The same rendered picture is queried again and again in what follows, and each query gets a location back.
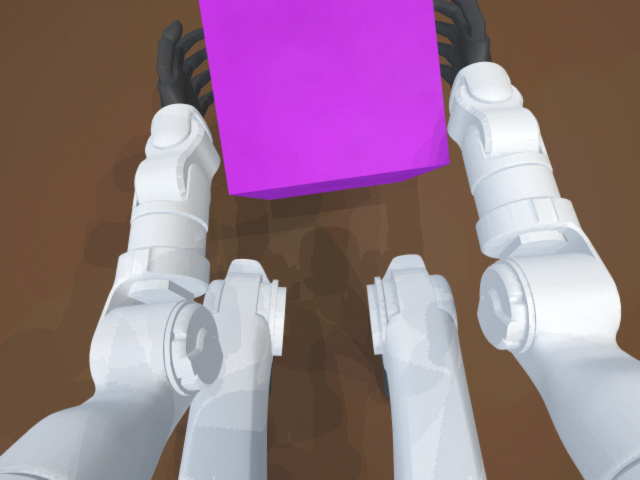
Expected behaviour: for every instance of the robot left forearm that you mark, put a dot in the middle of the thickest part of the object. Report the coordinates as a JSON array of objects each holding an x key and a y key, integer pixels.
[{"x": 165, "y": 260}]

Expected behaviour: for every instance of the carton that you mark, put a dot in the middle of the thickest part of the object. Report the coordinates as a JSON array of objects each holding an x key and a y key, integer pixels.
[{"x": 315, "y": 96}]

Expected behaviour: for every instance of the left robot upper arm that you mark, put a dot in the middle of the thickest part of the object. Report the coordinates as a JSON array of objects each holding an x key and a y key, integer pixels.
[{"x": 148, "y": 362}]

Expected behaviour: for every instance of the right robot upper arm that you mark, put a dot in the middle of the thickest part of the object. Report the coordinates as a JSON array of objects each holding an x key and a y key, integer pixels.
[{"x": 558, "y": 314}]

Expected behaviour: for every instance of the robot left hand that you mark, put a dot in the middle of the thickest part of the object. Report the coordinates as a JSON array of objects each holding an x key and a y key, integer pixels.
[{"x": 174, "y": 72}]

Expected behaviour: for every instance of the robot right hand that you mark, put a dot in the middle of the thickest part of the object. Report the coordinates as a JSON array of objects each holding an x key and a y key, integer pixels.
[{"x": 467, "y": 34}]

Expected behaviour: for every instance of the robot left foot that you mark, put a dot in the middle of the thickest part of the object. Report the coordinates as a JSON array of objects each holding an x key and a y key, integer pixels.
[{"x": 270, "y": 384}]

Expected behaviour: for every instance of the robot right forearm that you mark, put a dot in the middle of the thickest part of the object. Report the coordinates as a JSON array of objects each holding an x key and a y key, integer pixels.
[{"x": 521, "y": 212}]

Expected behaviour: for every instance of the robot right shin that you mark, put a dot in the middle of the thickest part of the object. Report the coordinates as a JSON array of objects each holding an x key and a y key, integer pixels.
[{"x": 441, "y": 288}]

